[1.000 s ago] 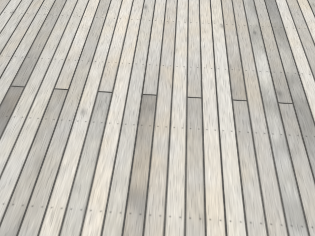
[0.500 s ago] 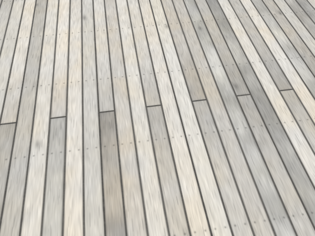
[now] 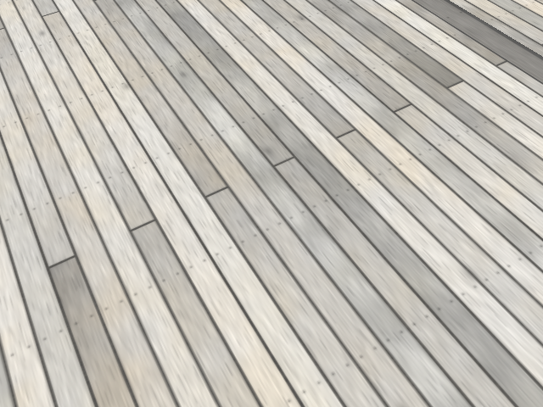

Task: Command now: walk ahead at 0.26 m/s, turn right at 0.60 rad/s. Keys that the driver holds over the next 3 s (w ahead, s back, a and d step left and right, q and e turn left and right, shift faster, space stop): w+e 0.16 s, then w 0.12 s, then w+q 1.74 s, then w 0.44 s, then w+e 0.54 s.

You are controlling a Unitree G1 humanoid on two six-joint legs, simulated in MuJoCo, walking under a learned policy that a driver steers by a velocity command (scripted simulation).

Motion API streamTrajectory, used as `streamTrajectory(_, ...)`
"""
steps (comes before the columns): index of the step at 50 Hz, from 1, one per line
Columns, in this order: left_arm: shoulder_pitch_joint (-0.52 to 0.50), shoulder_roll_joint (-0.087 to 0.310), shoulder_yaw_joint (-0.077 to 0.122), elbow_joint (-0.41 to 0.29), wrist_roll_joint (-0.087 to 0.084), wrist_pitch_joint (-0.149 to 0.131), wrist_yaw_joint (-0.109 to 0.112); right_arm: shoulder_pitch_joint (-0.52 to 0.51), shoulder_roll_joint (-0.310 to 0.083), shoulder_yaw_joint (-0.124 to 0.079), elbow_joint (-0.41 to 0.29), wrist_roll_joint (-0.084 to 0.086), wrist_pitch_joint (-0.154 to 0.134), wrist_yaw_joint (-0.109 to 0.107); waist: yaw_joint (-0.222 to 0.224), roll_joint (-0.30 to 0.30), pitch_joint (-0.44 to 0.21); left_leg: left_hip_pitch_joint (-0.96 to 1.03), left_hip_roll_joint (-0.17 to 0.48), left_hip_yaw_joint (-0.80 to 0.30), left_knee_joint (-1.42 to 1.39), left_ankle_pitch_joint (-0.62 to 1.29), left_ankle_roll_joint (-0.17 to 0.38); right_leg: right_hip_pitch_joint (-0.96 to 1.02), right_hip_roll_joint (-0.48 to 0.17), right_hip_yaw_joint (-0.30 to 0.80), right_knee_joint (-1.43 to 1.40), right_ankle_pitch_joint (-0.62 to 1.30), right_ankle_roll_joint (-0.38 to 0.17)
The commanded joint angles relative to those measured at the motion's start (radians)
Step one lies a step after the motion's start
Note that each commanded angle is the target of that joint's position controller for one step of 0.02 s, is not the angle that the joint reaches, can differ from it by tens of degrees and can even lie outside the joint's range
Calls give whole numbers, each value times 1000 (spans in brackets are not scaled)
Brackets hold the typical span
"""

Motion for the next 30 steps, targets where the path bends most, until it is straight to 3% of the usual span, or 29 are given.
streamTrajectory(1,190,207,53,-25,28,-72,-3,-201,-121,-24,-162,22,-66,14,115,-227,18,-595,-63,-163,383,-82,23,325,-374,698,-414,-285,-296)
streamTrajectory(2,149,165,36,-21,21,-84,2,-179,-144,-33,-149,24,-77,19,79,-211,60,-590,-46,-166,350,43,37,294,-334,613,-420,-265,-254)
streamTrajectory(4,96,140,21,-29,13,-85,16,-128,-131,-34,-109,-12,-91,16,42,-175,62,-506,-30,-164,263,197,14,250,-253,478,-418,-104,-203)
streamTrajectory(6,115,137,17,-21,25,-90,30,-129,-101,-28,-93,-13,-102,22,38,-161,40,-444,-56,-143,197,320,-8,237,-211,401,-424,62,-187)
streamTrajectory(8,145,144,20,-4,21,-94,39,-157,-74,-17,-90,-11,-105,24,50,-142,34,-403,-77,-137,73,402,-26,227,-186,346,-413,150,-173)
streamTrajectory(10,164,148,21,17,18,-96,43,-185,-48,-4,-87,-5,-106,32,66,-159,36,-336,-93,-128,-60,475,-39,201,-166,295,-409,188,-155)
streamTrajectory(14,230,158,24,68,7,-98,40,-276,-38,12,-111,10,-115,54,112,-159,73,-265,-101,-120,-194,515,-30,187,-194,295,-400,212,-157)
streamTrajectory(18,239,168,28,101,5,-93,37,-269,-65,13,-116,18,-120,70,105,-179,97,-257,-90,-104,-258,442,33,282,-254,290,-368,311,-142)
streamTrajectory(20,223,177,30,105,8,-89,38,-208,-90,3,-105,16,-119,67,68,-195,54,-159,-124,-61,-268,372,80,324,-251,253,-285,590,-121)
streamTrajectory(21,214,174,28,107,11,-84,39,-113,-114,-11,-80,12,-117,60,15,-181,-20,-24,-160,-30,-288,374,112,330,-215,202,-153,806,-101)
streamTrajectory(22,218,157,19,104,17,-82,44,33,-148,-26,-45,8,-115,54,-52,-152,-135,210,-150,-50,-270,402,154,253,-169,151,42,892,-72)
streamTrajectory(23,285,97,-3,73,32,-87,45,190,-228,-42,-30,-9,-114,50,-68,29,-316,606,78,-415,-249,352,289,-64,-77,119,401,603,-9)
streamTrajectory(24,319,45,-22,69,32,-107,40,251,-227,-40,3,9,-113,64,-45,255,-389,767,223,-855,-436,113,387,-327,71,138,656,-177,42)
streamTrajectory(25,208,131,-7,52,11,-126,31,212,-151,-18,-1,29,-112,63,-72,164,-264,701,205,-855,-498,-7,343,-453,14,191,740,-170,33)
streamTrajectory(26,113,150,-3,30,-6,-144,22,147,-133,-11,-15,21,-103,54,-66,85,-130,563,175,-719,-512,41,311,-489,-31,167,722,-82,21)
streamTrajectory(27,59,141,-7,20,8,-158,20,106,-125,-8,-28,8,-95,47,-49,3,-63,436,136,-626,-526,144,299,-468,-64,146,665,-15,16)
streamTrajectory(28,48,134,-4,17,25,-164,20,81,-111,-1,-39,-2,-92,43,-19,-19,-26,345,100,-566,-547,229,293,-430,-90,142,598,33,21)
streamTrajectory(29,63,124,-3,17,32,-162,18,66,-100,4,-49,-9,-91,38,9,4,-29,292,72,-535,-569,272,293,-383,-103,144,557,63,28)
streamTrajectory(30,77,112,-5,18,36,-158,18,58,-96,4,-53,-5,-91,34,24,26,-27,260,56,-510,-587,301,300,-363,-106,136,516,72,41)
Next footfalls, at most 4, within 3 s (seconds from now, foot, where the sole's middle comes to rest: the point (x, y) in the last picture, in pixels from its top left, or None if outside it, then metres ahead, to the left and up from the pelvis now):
0.44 left None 0.35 0.09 -0.76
0.92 right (343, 345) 0.63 -0.13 -0.76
1.44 left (214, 283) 0.83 0.21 -0.76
1.92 right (221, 190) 1.18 0.20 -0.76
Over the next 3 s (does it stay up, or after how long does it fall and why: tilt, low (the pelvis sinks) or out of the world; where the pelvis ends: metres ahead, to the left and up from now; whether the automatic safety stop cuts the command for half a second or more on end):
stays up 1.36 0.62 -0.01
